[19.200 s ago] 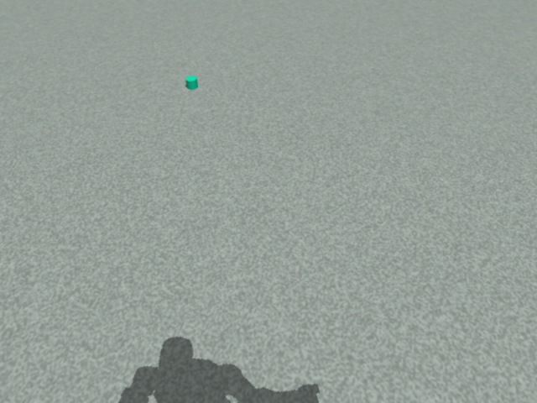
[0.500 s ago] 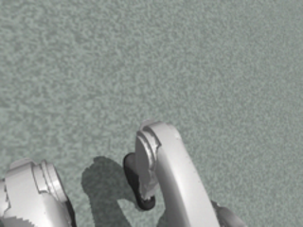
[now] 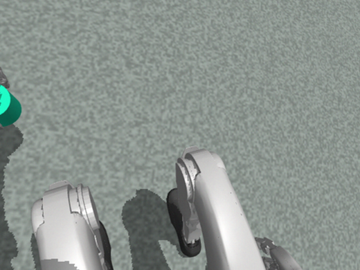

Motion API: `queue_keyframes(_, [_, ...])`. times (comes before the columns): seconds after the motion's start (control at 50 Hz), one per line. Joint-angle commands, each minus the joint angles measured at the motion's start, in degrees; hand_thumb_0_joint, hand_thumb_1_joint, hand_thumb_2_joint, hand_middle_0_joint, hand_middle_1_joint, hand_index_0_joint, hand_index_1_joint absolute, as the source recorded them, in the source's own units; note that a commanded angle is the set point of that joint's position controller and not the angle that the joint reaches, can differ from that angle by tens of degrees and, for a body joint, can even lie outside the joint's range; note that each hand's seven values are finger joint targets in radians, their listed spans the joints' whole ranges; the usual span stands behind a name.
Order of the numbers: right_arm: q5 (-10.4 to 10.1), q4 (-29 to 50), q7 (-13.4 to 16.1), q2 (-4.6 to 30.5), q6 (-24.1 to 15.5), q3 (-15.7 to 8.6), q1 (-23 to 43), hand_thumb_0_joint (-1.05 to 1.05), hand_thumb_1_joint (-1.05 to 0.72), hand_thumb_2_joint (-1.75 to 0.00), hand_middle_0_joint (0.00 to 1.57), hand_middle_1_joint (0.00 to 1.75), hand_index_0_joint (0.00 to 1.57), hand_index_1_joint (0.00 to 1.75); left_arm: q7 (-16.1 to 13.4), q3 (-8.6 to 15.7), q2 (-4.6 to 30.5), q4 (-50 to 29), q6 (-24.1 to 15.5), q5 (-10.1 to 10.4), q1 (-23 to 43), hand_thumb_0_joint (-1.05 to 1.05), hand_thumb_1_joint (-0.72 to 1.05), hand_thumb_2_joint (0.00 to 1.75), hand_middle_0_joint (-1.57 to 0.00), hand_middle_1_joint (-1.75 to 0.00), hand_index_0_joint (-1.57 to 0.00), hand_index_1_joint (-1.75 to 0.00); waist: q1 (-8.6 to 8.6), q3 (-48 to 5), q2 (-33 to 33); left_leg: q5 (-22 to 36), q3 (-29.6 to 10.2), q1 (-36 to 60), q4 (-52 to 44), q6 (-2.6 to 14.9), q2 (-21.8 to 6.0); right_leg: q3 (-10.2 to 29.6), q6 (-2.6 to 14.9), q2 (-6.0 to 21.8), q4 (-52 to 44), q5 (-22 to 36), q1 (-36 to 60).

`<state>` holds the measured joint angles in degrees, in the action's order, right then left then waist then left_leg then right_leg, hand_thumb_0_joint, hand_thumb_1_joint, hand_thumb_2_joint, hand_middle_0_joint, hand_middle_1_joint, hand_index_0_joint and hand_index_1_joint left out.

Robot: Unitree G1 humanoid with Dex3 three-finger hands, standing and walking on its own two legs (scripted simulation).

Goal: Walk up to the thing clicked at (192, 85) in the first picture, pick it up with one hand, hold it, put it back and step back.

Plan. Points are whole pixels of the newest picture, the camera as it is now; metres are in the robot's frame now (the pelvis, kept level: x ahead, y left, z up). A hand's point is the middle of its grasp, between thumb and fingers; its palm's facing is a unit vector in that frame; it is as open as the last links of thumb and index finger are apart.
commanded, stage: lift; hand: left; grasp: from above
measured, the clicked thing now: out of the picture +0.51 +0.29 -0.18
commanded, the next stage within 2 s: hold in 1.74 s
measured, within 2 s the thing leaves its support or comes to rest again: neither
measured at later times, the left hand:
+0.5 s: hand out of the picture +0.46 +0.30 -0.06, palm faces -0.45 -0.06 -0.89, open 10.3 cm
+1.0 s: hand out of the picture +0.38 +0.28 +0.13, palm faces -0.42 -0.10 -0.90, open 10.4 cm
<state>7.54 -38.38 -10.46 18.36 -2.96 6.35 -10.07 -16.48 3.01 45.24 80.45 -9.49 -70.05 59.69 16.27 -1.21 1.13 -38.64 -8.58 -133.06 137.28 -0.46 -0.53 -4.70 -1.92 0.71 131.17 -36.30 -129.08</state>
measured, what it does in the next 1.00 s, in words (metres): rises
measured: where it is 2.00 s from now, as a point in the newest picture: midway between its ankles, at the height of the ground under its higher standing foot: (146, 251)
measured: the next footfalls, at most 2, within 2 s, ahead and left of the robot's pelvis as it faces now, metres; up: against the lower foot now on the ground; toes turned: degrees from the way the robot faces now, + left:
none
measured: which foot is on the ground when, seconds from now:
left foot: down 0.00-1.00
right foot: down 0.00-1.00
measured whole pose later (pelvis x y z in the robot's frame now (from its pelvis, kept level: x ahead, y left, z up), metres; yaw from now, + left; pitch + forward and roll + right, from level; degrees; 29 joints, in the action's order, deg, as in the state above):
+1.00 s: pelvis +0.00 +0.00 +0.21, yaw +5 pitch +28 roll -3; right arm -1.4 -37.5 -0.5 14.6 3.4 -1.3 -9.3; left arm -3.9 -4.4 29.8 43.7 -0.5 -57.2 29.1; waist 5.7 -10.6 3.5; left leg -34.3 -2.7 -92.7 98.8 0.0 -1.9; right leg -1.6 -1.4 1.1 95.7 -32.6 -91.2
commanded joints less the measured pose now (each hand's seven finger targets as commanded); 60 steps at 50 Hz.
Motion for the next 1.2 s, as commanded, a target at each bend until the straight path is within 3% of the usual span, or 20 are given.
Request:
queue_keyframes(0.0, [-0.5, 0.3, 1.8, 14.7, 0.4, -5.2, -13.4, 0.0, -0.89, -0.89, 0.2, 0.3, 0.2, 0.3, -1.3, 1.2, 13.4, -8.7, 0.6, 0.7, 19.1, 0.0, 0.55, 0.8, -0.91, -0.76, -0.93, -0.74, 1.79, -38.5, 16.5, 7.5, 5.3, 26.8, -15.5, 1.87, 1.4, -4.6, 4.24, -2.4, -14.4, 8.5, 21.1])
queue_keyframes(0.02, [-0.5, 0.3, 2.0, 14.5, 0.4, -5.2, -13.3, 0.0, -0.94, -0.91, 0.2, 0.3, 0.2, 0.3, -0.8, 1.5, 14.2, -8.9, 0.6, 0.8, 18.4, 0.0, 0.55, 0.74, -0.94, -0.82, -0.97, -0.79, 1.41, -38.3, 16.6, 7.1, 5.4, 26.7, -15.8, 1.91, 1.4, -4.5, 4.28, -2.3, -14.6, 8.0, 21.5])
queue_keyframes(0.04, [-0.7, 0.4, 2.2, 14.1, 0.7, -5.5, -13.4, 0.0, -0.89, -0.89, 0.2, 0.3, 0.2, 0.3, -0.4, 1.4, 14.2, -10.6, 0.6, 1.1, 18.8, 0.0, 0.51, 0.79, -0.88, -0.74, -0.9, -0.71, 0.88, -40.2, 16.8, 7.4, 5.9, 27.4, -15.9, 2.07, 1.3, -4.1, 4.19, -2.4, -15.2, 8.2, 23.0])
queue_keyframes(0.06, [-1.0, 0.6, 2.3, 14.0, 1.0, -5.5, -13.6, 0.0, -0.94, -0.91, 0.2, 0.3, 0.2, 0.3, 0.0, 2.0, 14.9, -12.6, 0.7, 1.3, 18.9, 0.0, 0.53, 0.75, -0.93, -0.81, -0.96, -0.78, 0.02, -42.2, 17.5, 8.2, 5.8, 28.6, -16.9, 1.92, 1.4, -4.1, 4.22, -2.2, -14.8, 9.0, 23.4])
queue_keyframes(0.08, [-1.2, 0.6, 2.4, 13.4, 1.2, -5.8, -13.5, 0.0, -0.89, -0.89, 0.2, 0.3, 0.2, 0.3, 0.6, 1.5, 14.4, -13.4, 0.9, 1.4, 18.0, 0.0, 0.52, 0.79, -0.89, -0.73, -0.9, -0.72, -0.53, -44.6, 18.7, 9.5, 6.3, 30.5, -17.1, 1.92, 1.3, -3.7, 4.0, -2.2, -14.8, 10.5, 25.1])
queue_keyframes(0.1, [-1.6, 0.6, 2.6, 13.5, 1.5, -6.1, -13.5, 0.0, -0.94, -0.91, 0.2, 0.3, 0.2, 0.3, 0.9, 2.1, 14.9, -15.0, 1.1, 1.8, 18.3, 0.0, 0.54, 0.75, -0.92, -0.81, -0.95, -0.79, -1.24, -45.9, 19.3, 10.4, 6.4, 31.3, -17.6, 1.92, 1.4, -3.5, 4.02, -2.1, -14.8, 11.4, 25.1])
queue_keyframes(0.12, [-1.8, 0.6, 2.7, 13.6, 1.8, -6.5, -13.6, 0.0, -0.89, -0.89, 0.2, 0.3, 0.2, 0.3, 1.4, 1.7, 13.9, -14.3, 1.5, 2.1, 17.3, 0.0, 0.5, 0.8, -0.86, -0.74, -0.88, -0.73, -1.12, -45.3, 18.6, 10.3, 6.2, 31.5, -18.1, 1.87, 1.4, -3.6, 4.23, -2.1, -15.1, 11.2, 24.7])
queue_keyframes(0.16, [-2.1, 0.5, 3.0, 13.0, 2.2, -6.8, -14.2, 0.0, -0.92, -0.91, 0.2, 0.3, 0.2, 0.3, 2.3, 0.8, 11.5, -13.8, 1.9, 3.0, 16.3, 0.0, 0.56, 0.76, -0.9, -0.83, -0.93, -0.79, -0.12, -42.5, 16.2, 9.4, 6.4, 30.5, -18.6, 2.15, 1.5, -3.4, 4.05, -2.0, -16.6, 10.6, 24.6])
queue_keyframes(0.2, [-2.6, 0.4, 3.4, 13.2, 2.6, -7.4, -14.4, 0.0, -0.92, -0.91, 0.2, 0.3, 0.2, 0.3, 3.2, 1.9, 13.0, -16.5, 1.9, 3.6, 16.5, 0.0, 0.57, 0.8, -0.91, -0.84, -0.95, -0.81, -1.28, -44.2, 17.2, 9.6, 6.0, 32.1, -19.8, 2.05, 1.5, -3.3, 4.16, -1.8, -16.7, 10.7, 24.3])
queue_keyframes(0.38, [-4.3, 2.0, 4.5, 11.9, 4.1, -9.7, -13.9, 0.0, -0.92, -0.91, 0.2, 0.3, 0.2, 0.3, 6.8, 1.4, 10.0, -26.5, 1.9, 5.5, 11.0, 0.0, 0.56, 0.84, -0.89, -0.89, -0.92, -0.85, -4.12, -47.2, 15.7, 10.4, 6.2, 37.8, -24.7, 2.19, 1.4, -1.9, 4.28, -1.4, -20.9, 10.9, 27.5])
queue_keyframes(0.48, [-5.3, 2.9, 5.2, 10.7, 4.4, -10.1, -13.0, 0.0, -0.92, -0.91, 0.2, 0.3, 0.2, 0.3, 8.3, 0.0, 7.1, -29.7, 2.6, 7.6, 6.3, 0.0, 0.58, 0.86, -0.88, -0.94, -0.93, -0.9, -4.93, -46.2, 12.5, 7.9, 6.4, 37.9, -28.8, 2.8, 1.3, -1.1, 3.67, -1.7, -24.9, 9.5, 32.2])
queue_keyframes(0.62, [-6.6, 4.8, 6.8, 10.3, 4.7, -11.4, -10.1, 0.0, -0.91, -0.9, 0.2, 0.3, 0.2, 0.3, 9.6, -0.6, 4.6, -38.2, 4.0, 10.0, 1.7, 0.0, 0.54, 0.83, -0.85, -0.92, -0.89, -0.87, -6.85, -45.2, 12.8, 2.7, 4.0, 45.6, -37.5, 2.43, 0.8, -0.7, 3.5, -1.6, -29.8, 6.5, 34.8])
queue_keyframes(0.76, [-7.6, 5.3, 8.7, 8.2, 4.9, -11.6, -8.1, 0.0, -0.91, -0.9, 0.2, 0.3, 0.2, 0.3, 9.5, -1.0, 2.6, -44.1, 6.5, 11.0, -4.0, 0.0, 0.52, 0.86, -0.82, -0.95, -0.87, -0.91, -8.23, -46.8, 9.8, 7.5, 5.2, 54.2, -43.7, 2.32, 0.7, 0.4, 3.16, -1.6, -37.8, 9.5, 45.0])
queue_keyframes(0.82, [-8.1, 5.4, 9.4, 7.3, 5.0, -11.5, -6.9, 0.0, -0.91, -0.9, 0.2, 0.3, 0.2, 0.3, 9.8, -1.8, 0.3, -44.2, 7.8, 11.8, -8.7, 0.0, 0.52, 0.86, -0.83, -0.95, -0.87, -0.9, -8.45, -42.5, 7.7, 6.5, 5.5, 55.9, -47.9, 2.41, 0.7, 1.1, 2.92, -1.6, -42.4, 8.6, 49.2])
queue_keyframes(0.86, [-8.5, 5.3, 10.2, 7.3, 5.0, -11.6, -5.8, 0.0, -0.91, -0.9, 0.2, 0.3, 0.2, 0.3, 10.1, -1.6, 0.7, -46.2, 8.4, 12.2, -9.3, 0.0, 0.49, 0.86, -0.81, -0.94, -0.85, -0.9, -9.11, -42.5, 8.3, 4.8, 4.9, 59.7, -51.6, 2.23, 0.5, 1.2, 2.81, -1.7, -44.8, 7.5, 51.6])
queue_keyframes(0.92, [-8.9, 5.3, 11.1, 6.2, 4.8, -11.1, -4.9, 0.0, -0.91, -0.9, 0.2, 0.3, 0.2, 0.3, 10.6, -3.5, -2.7, -47.4, 9.4, 13.0, -13.8, 0.0, 0.48, 0.84, -0.81, -0.93, -0.85, -0.89, -9.14, -38.9, 7.2, 4.0, 4.8, 63.1, -56.1, 2.09, 0.2, 1.4, 2.71, -1.9, -49.2, 6.9, 55.5])
queue_keyframes(0.98, [-9.4, 5.0, 12.0, 5.6, 4.3, -10.9, -4.3, 0.0, -0.91, -0.9, 0.2, 0.3, 0.2, 0.3, 10.5, -3.1, -2.3, -49.8, 9.8, 14.0, -15.1, 0.0, 0.47, 0.86, -0.8, -0.92, -0.84, -0.89, -9.49, -37.3, 5.4, 4.7, 5.8, 66.1, -59.6, 2.26, 0.5, 2.4, 2.59, -1.9, -54.3, 7.0, 61.2])
queue_keyframes(1.08, [-9.9, 3.8, 13.7, 4.5, 2.9, -10.6, -4.8, 0.0, -0.91, -0.9, 0.2, 0.3, 0.2, 0.3, 10.1, -4.5, -4.6, -47.6, 9.6, 13.6, -18.6, 0.0, 0.46, 0.84, -0.79, -0.93, -0.83, -0.89, -9.86, -32.0, 3.6, 8.7, 6.4, 73.6, -65.8, 1.89, 0.4, 3.6, 2.74, -1.9, -61.9, 9.2, 68.2])
queue_keyframes(1.1, [-9.8, 3.6, 14.0, 4.2, 2.6, -10.4, -4.9, 0.0, -0.91, -0.9, 0.2, 0.3, 0.2, 0.3, 9.9, -5.8, -5.9, -47.6, 9.5, 13.3, -18.4, 0.0, 0.46, 0.85, -0.8, -0.92, -0.84, -0.89, -9.5, -30.4, 3.5, 8.7, 6.3, 74.4, -67.1, 1.84, 0.4, 3.8, 2.72, -2.0, -63.4, 9.1, 69.2])
queue_keyframes(1.18, [-9.8, 2.7, 14.5, 4.1, 1.4, -10.7, -4.5, 0.0, -0.91, -0.9, 0.2, 0.3, 0.2, 0.3, 8.7, -6.5, -7.2, -43.6, 9.2, 13.0, -19.0, 0.0, 0.48, 0.86, -0.81, -0.92, -0.84, -0.89, -10.42, -26.9, 2.9, 8.8, 6.3, 78.7, -72.3, 1.63, 0.4, 4.4, 2.78, -2.2, -68.8, 8.6, 73.6])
